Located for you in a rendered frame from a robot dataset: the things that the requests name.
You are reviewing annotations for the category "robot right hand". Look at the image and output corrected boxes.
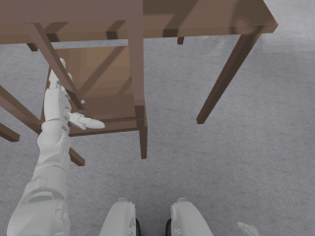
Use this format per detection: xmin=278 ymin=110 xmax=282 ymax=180
xmin=237 ymin=222 xmax=260 ymax=236

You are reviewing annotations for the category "robot left forearm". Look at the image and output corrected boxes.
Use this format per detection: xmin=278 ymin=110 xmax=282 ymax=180
xmin=7 ymin=120 xmax=72 ymax=236

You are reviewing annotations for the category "table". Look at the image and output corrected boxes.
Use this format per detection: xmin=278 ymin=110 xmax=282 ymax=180
xmin=0 ymin=0 xmax=278 ymax=143

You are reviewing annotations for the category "robot left hand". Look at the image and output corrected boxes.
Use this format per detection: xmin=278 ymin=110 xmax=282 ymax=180
xmin=44 ymin=58 xmax=105 ymax=130

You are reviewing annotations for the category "chair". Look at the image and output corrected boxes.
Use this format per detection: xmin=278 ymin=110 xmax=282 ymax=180
xmin=0 ymin=0 xmax=148 ymax=166

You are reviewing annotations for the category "left robot thigh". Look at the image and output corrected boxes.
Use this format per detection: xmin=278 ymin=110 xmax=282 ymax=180
xmin=98 ymin=201 xmax=136 ymax=236

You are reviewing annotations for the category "robot left shin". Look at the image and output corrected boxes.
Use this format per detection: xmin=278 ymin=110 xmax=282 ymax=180
xmin=117 ymin=198 xmax=136 ymax=236

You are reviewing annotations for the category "left robot upper arm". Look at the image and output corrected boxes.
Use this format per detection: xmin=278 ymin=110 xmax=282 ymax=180
xmin=9 ymin=199 xmax=70 ymax=236

